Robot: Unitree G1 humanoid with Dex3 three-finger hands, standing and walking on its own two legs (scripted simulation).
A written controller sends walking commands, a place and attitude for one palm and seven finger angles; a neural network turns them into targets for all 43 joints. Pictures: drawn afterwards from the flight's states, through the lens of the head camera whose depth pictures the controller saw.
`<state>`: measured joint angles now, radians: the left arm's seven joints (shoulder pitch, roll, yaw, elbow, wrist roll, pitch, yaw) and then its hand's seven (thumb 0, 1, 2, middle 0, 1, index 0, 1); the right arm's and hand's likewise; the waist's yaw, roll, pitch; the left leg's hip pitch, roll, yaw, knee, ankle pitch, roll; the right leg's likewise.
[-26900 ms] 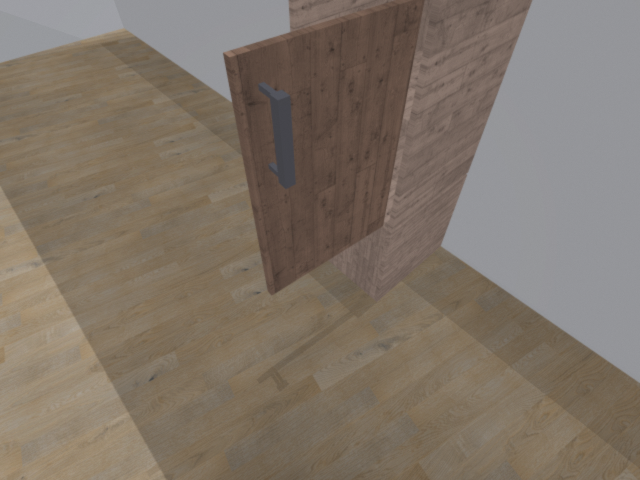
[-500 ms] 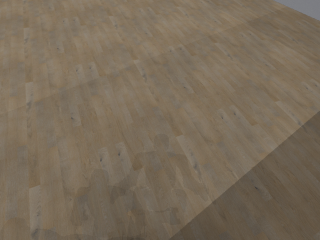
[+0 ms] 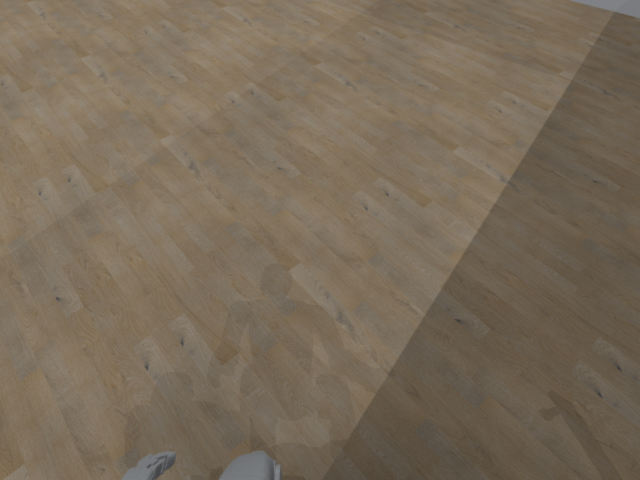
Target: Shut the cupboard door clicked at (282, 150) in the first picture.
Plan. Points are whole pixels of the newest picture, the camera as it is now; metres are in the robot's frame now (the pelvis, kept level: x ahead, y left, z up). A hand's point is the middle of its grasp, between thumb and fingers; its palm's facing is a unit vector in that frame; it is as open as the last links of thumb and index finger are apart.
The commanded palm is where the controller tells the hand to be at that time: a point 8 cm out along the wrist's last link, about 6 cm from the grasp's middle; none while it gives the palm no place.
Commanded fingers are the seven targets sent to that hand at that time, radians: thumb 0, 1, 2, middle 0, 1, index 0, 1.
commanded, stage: turn to face it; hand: left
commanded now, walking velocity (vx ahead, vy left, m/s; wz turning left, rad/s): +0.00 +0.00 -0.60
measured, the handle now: out of the picture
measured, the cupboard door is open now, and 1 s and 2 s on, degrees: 55 55 55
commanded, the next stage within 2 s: take the last steps up to it in 1.84 s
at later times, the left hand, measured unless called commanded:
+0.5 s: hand (211, 437) +0.19 +0.17 -0.16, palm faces -0.30 -0.92 -0.26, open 7.4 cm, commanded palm none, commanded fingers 0.00 0.90 0.90 -0.20 -0.30 -0.20 -0.30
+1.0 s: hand (241, 405) +0.24 +0.14 -0.17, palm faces -0.53 -0.83 -0.20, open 7.4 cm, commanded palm none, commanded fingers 0.00 0.90 0.90 -0.20 -0.30 -0.20 -0.30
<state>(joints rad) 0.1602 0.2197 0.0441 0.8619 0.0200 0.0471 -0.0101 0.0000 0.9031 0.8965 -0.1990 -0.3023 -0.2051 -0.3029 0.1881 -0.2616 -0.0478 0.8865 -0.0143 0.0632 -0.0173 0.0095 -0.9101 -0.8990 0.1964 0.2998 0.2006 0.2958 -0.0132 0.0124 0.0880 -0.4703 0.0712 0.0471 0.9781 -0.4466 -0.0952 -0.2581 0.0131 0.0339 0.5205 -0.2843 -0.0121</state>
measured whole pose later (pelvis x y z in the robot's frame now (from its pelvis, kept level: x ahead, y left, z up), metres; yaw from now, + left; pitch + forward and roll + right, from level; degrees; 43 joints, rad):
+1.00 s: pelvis +0.05 +0.01 +0.00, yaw -35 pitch +2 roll -2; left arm 0.16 0.27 0.09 0.89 0.01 0.09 -0.04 0.00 0.91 0.90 -0.20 -0.30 -0.20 -0.30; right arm 0.21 -0.20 -0.01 0.86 -0.04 0.01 -0.03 0.01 -0.91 -0.90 0.20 0.30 0.20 0.30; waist 0.01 -0.03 0.09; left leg -0.26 0.10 0.12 0.53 -0.29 -0.01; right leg -0.48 0.01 -0.01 1.07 -0.49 0.05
